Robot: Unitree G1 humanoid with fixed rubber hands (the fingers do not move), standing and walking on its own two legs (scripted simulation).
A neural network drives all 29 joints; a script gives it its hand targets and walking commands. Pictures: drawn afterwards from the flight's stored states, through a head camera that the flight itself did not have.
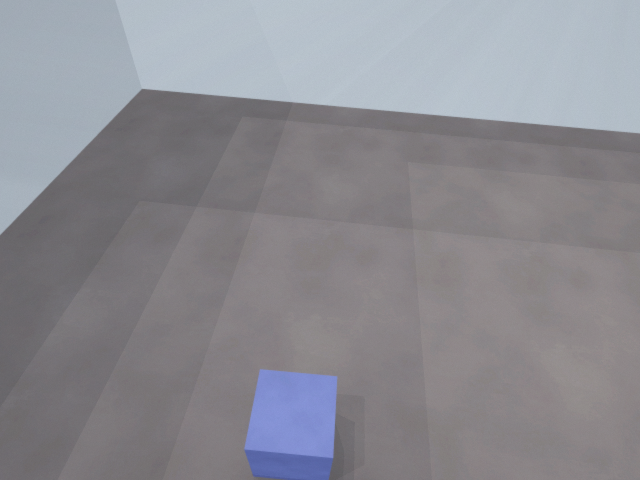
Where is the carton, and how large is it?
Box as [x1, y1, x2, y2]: [244, 369, 336, 479]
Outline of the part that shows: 260,369 244,448 253,476 283,479 328,479 333,452 336,376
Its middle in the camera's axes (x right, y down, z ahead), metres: -0.07 +0.51 +1.07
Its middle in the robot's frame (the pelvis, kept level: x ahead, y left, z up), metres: +0.43 +0.06 -0.65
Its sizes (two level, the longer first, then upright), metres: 0.210 0.200 0.250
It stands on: the floor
